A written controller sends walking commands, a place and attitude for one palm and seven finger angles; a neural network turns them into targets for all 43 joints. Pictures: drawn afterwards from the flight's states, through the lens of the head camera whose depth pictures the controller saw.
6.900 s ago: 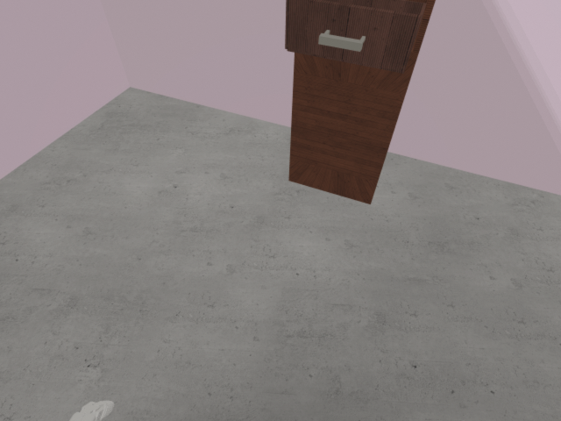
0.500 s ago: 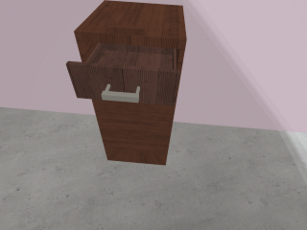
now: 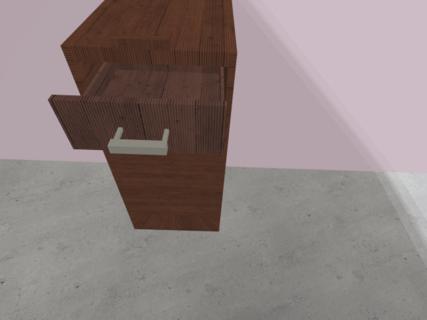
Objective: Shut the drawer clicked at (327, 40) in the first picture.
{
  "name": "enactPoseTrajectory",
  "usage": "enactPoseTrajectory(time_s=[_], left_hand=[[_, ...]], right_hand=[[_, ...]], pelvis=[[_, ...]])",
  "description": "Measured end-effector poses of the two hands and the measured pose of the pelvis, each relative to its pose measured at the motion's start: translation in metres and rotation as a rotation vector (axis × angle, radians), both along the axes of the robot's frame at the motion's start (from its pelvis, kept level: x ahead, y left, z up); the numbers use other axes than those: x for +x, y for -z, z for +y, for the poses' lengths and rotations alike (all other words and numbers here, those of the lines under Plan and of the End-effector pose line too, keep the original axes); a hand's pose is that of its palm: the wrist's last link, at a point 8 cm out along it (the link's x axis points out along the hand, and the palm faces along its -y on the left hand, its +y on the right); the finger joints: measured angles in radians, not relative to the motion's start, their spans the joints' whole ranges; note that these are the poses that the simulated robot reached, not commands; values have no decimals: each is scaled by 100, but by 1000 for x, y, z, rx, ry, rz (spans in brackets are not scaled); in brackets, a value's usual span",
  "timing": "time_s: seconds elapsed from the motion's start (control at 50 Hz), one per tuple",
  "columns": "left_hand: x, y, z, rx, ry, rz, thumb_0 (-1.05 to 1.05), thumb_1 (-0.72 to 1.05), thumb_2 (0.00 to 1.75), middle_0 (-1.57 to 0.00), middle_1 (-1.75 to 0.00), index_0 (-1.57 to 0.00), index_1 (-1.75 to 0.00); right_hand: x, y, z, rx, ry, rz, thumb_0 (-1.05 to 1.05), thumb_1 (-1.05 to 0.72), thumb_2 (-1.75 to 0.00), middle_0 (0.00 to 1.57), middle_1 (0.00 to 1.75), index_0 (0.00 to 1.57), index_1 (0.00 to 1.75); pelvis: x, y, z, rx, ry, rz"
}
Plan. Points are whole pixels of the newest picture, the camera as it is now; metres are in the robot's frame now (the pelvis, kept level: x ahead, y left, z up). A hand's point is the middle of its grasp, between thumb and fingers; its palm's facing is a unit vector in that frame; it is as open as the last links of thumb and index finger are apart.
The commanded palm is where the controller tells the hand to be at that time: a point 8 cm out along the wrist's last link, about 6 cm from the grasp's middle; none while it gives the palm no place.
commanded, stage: shuffle to correct the standing spot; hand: left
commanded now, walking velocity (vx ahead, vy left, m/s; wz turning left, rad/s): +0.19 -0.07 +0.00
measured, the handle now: (140, 139) +0.48 +0.19 +0.07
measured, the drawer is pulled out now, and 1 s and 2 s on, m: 0.17 0.17 0.17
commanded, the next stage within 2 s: come to a stop and stand still in 0.02 s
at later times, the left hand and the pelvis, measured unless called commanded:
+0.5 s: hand out of the picture +0.07 +0.15 -0.18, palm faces +0.10 -0.98 -0.16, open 7.3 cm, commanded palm none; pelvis +0.07 -0.01 +0.00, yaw +1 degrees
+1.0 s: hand out of the picture +0.09 +0.17 -0.18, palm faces +0.06 -0.98 -0.20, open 7.4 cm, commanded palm none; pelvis +0.03 -0.01 -0.01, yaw +3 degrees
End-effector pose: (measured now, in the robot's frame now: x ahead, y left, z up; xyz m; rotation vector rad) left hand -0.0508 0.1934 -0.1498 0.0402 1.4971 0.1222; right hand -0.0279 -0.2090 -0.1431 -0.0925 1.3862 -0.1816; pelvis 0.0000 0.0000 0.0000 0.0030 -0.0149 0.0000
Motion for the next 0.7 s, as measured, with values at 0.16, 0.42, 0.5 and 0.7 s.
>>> enactPoseTrajectory(time_s=[0.16, 0.42, 0.5, 0.7], left_hand=[[94, -7, 17, 130, 19, -174, 4, 95, 90, -20, -30, -20, -30], [112, 7, 3, 62, -32, -97, 2, 92, 90, -20, -30, -20, -30], [113, 6, 8, 70, -29, -95, 2, 92, 90, -20, -30, -20, -30], [99, -9, 12, 130, -1, -135, 1, 91, 90, -20, -30, -19, -30]], right_hand=[[-3, 13, -15, 52, 12, 148, 1, -90, -90, 20, 30, 20, 30], [132, 0, -31, -60, -82, -36, 2, -93, -90, 20, 30, 20, 30], [159, -5, -31, -67, -108, -98, 2, -93, -90, 20, 30, 20, 30], [178, -4, -37, -17, -110, -202, 1, -91, -90, 20, 30, 20, 30]], pelvis=[[38, 7, -25, -4, -20, -2], [71, 5, -10, -16, -25, -27], [68, 4, -10, 4, -21, -19], [47, 3, -24, -11, -28, -18]])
